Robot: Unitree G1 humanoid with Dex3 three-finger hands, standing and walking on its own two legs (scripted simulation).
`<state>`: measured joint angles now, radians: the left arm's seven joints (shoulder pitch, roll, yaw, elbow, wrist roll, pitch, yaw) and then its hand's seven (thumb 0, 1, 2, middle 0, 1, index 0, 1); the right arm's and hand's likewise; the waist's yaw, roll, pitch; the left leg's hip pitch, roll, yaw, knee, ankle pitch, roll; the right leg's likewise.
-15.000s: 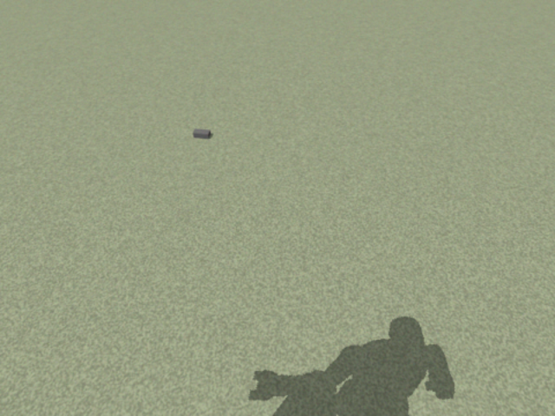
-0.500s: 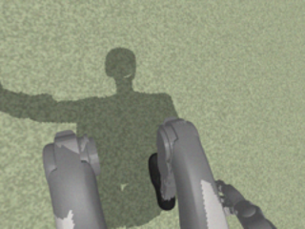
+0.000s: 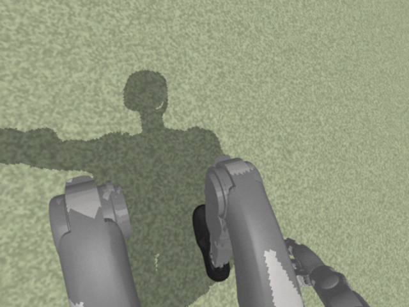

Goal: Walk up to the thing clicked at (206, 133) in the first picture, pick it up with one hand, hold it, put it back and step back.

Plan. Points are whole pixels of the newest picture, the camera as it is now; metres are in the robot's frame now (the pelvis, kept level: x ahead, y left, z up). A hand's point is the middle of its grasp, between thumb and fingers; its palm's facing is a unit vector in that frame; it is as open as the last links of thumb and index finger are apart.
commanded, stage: rise first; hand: left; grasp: from above
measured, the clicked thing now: out of the picture +0.43 +0.43 -0.28
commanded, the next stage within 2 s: approach in 1.10 s
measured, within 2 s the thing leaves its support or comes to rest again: neither
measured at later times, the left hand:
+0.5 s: hand out of the picture +0.38 +0.47 -0.16, palm faces -0.41 -0.17 -0.89, open 11.1 cm
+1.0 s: hand out of the picture +0.38 +0.46 -0.15, palm faces -0.42 -0.17 -0.89, open 10.5 cm
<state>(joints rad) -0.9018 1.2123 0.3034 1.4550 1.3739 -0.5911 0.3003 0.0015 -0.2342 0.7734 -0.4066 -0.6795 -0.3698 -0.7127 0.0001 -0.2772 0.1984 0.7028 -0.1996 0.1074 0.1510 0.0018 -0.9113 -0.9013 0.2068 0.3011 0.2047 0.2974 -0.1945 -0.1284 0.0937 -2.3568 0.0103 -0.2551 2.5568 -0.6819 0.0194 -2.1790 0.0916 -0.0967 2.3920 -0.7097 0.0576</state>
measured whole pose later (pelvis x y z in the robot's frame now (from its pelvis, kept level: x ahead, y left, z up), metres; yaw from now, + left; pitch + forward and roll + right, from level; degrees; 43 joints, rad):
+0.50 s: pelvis +0.00 +0.00 +0.00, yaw +0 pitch +26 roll -16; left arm -0.87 1.21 0.32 1.41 1.36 -0.56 0.28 0.00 -0.06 0.62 -0.54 -0.56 -0.52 -0.58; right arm 0.01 -0.28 0.20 0.69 -0.20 0.09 0.15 0.00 -0.91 -0.90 0.21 0.30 0.21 0.30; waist -0.19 -0.13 0.09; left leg -2.36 0.01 -0.26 2.56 -0.68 0.03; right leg -2.18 0.09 -0.10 2.39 -0.71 0.06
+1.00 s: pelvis +0.00 +0.00 +0.00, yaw +0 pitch +25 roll -15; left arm -0.87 1.21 0.31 1.39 1.34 -0.58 0.25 0.00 0.01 0.57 -0.62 -0.47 -0.59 -0.50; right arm 0.00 -0.28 0.20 0.69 -0.19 0.10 0.15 0.00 -0.91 -0.90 0.21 0.30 0.21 0.30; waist -0.19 -0.12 0.09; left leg -2.36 0.01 -0.26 2.56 -0.68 0.02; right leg -2.18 0.09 -0.10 2.39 -0.70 0.06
